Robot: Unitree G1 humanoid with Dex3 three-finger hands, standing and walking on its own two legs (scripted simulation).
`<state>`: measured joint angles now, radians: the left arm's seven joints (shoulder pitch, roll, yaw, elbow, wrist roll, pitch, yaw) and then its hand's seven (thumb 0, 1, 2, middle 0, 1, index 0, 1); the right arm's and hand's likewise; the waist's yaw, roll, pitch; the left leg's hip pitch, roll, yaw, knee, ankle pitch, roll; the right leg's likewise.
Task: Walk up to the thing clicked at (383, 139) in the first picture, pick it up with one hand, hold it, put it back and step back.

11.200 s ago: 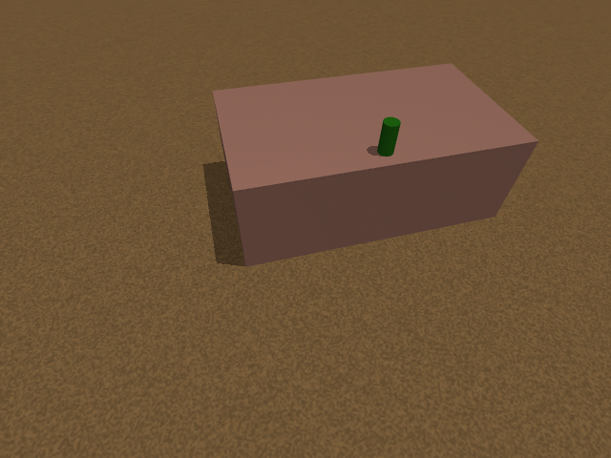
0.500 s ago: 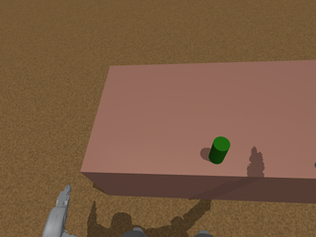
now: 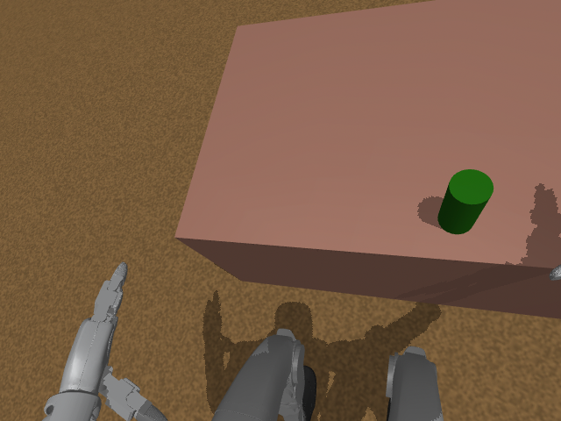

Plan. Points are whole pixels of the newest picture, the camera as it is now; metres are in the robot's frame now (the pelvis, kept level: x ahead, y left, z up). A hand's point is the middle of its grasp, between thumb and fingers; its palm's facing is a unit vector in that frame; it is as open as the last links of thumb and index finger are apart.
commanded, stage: approach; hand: right
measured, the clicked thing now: (462, 204) +0.48 -0.19 -0.15
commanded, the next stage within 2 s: close in in 0.06 s
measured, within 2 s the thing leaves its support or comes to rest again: neither
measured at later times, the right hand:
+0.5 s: hand (493, 218) +0.46 -0.23 -0.15, palm faces +0.12 +0.99 +0.03, open 17.7 cm
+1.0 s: hand (460, 215) +0.46 -0.19 -0.15, palm faces +0.13 +0.99 +0.03, open 17.7 cm
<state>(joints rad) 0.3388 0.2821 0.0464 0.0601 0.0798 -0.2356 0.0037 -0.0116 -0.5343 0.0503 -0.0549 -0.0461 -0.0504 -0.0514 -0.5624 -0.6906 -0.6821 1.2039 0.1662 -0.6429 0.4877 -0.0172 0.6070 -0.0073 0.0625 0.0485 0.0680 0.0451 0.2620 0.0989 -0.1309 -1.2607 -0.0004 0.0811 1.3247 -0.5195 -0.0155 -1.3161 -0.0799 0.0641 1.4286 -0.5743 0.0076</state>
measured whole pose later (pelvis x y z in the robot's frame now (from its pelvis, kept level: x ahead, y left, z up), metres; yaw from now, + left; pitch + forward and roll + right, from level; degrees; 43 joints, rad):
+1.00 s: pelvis -0.03 +0.01 -0.09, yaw +2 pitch +31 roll +6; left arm 0.49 0.34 0.20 -0.44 0.08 -0.16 -0.08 -0.01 -0.56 0.07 -0.07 -0.05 -0.06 -0.06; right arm -0.61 -0.52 -0.59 1.03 -0.01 -0.62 0.14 -0.02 0.61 -0.03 0.04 0.06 0.05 0.05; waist 0.36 0.06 -0.16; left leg -1.62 -0.01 0.09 1.66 -0.59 0.00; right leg -1.66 -0.08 0.09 1.75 -0.64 0.02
